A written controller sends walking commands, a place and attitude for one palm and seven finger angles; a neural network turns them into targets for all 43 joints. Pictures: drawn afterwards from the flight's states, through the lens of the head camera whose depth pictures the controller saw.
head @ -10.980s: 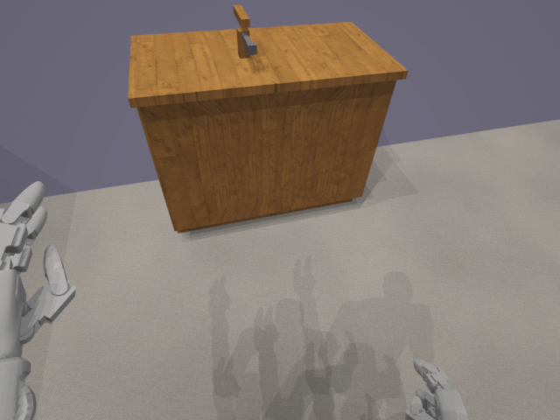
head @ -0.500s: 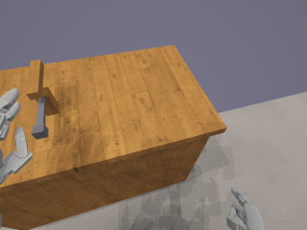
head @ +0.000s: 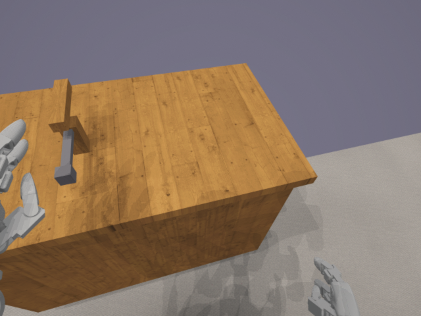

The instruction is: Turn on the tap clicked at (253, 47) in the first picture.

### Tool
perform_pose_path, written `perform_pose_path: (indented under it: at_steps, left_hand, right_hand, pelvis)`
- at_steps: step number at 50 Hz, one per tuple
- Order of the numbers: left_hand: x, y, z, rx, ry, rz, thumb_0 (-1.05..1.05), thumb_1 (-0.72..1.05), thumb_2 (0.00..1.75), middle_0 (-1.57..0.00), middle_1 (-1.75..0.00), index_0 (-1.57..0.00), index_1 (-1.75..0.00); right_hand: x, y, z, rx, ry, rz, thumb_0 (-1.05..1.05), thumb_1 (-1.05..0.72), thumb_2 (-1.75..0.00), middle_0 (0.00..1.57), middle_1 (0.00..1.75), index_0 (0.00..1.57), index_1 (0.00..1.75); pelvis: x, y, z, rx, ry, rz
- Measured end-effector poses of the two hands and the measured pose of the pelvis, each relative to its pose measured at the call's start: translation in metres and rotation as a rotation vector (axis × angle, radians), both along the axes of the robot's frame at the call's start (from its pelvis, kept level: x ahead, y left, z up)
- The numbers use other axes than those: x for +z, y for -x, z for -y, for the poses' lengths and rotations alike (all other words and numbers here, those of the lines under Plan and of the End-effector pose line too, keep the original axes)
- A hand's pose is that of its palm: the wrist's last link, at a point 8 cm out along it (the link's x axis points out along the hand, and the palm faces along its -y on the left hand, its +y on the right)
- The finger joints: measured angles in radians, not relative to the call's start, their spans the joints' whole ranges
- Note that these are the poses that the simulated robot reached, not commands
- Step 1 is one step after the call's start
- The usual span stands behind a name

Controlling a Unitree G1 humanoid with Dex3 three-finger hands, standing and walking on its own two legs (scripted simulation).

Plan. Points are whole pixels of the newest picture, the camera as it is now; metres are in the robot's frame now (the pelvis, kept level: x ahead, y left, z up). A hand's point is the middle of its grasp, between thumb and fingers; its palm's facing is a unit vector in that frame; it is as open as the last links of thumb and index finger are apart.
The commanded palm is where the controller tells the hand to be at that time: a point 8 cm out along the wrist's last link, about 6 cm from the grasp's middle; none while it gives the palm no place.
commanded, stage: shuffle to correct the standing spot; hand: left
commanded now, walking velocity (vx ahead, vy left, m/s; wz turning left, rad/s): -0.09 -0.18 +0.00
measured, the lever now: (65, 175) +0.34 +0.30 +0.05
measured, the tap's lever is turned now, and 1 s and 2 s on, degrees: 0 0 0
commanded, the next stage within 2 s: come to a stop and stand still in 0.66 s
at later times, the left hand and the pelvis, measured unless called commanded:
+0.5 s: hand (39, 210) +0.22 +0.24 +0.17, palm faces +0.32 -0.84 -0.43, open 7.4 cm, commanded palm +0.16 +0.28 +0.18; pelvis +0.00 +0.00 +0.00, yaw +0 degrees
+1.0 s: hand (23, 182) +0.25 +0.27 +0.18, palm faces +0.35 -0.80 -0.49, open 7.4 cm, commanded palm +0.16 +0.28 +0.18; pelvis -0.01 +0.01 +0.00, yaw -2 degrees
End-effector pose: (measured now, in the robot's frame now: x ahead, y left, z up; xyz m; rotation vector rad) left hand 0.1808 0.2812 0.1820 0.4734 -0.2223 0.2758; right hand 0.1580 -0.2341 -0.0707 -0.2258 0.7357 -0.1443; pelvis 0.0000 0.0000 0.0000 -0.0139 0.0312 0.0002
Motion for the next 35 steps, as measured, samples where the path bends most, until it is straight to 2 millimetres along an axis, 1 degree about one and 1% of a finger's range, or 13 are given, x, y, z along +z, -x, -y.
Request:
perform_pose_path:
  at_steps: [4,8,13,18,25,29,35]
  left_hand:
    - [0.000,-0.003,-0.005,0.004,-0.005,-0.002,0.01,0.88,0.89,-0.21,-0.30,-0.21,-0.30]
    - [0.003,-0.006,-0.006,0.000,-0.032,-0.003,0.01,0.89,0.89,-0.21,-0.30,-0.21,-0.30]
    - [0.003,-0.005,0.001,-0.010,-0.043,-0.014,0.01,0.89,0.89,-0.21,-0.30,-0.21,-0.30]
    - [0.001,0.000,0.006,-0.013,-0.025,-0.016,0.01,0.89,0.89,-0.21,-0.30,-0.21,-0.30]
    - [0.002,0.000,-0.001,0.013,-0.014,-0.002,0.01,0.88,0.89,-0.21,-0.31,-0.21,-0.30]
    - [0.003,-0.003,-0.003,0.023,-0.023,0.000,0.01,0.88,0.89,-0.21,-0.30,-0.21,-0.30]
    - [0.002,-0.003,0.005,0.007,-0.027,-0.011,0.01,0.89,0.89,-0.21,-0.30,-0.21,-0.30]
  right_hand:
    - [0.000,0.005,0.001,-0.012,0.014,-0.021,0.01,-0.90,-0.90,0.20,0.30,0.20,0.30]
    - [-0.001,0.006,0.000,-0.011,0.009,-0.025,0.01,-0.90,-0.90,0.20,0.30,0.20,0.30]
    - [-0.003,0.002,0.000,-0.001,-0.015,-0.010,0.01,-0.90,-0.90,0.20,0.30,0.20,0.30]
    - [-0.004,0.001,0.003,-0.003,-0.015,-0.003,0.01,-0.90,-0.90,0.20,0.30,0.20,0.30]
    - [-0.002,0.003,0.006,-0.011,0.009,-0.022,0.01,-0.90,-0.90,0.20,0.30,0.20,0.30]
    - [-0.001,0.001,0.004,-0.005,0.004,-0.020,0.01,-0.90,-0.90,0.20,0.30,0.20,0.30]
    - [-0.002,-0.006,0.002,0.012,-0.020,0.003,0.01,-0.90,-0.90,0.20,0.30,0.20,0.30]
  pelvis:
    - [0.001,-0.001,-0.003,-0.001,-0.003,-0.001]
    - [0.001,-0.001,-0.002,0.000,-0.004,0.002]
    - [0.000,0.001,0.002,0.002,0.001,0.006]
    - [-0.002,0.001,0.004,0.004,0.002,0.003]
    - [0.000,-0.003,0.002,0.005,-0.004,0.003]
    - [0.001,-0.003,0.002,0.008,-0.003,0.004]
    - [0.000,-0.001,0.006,0.006,0.000,0.004]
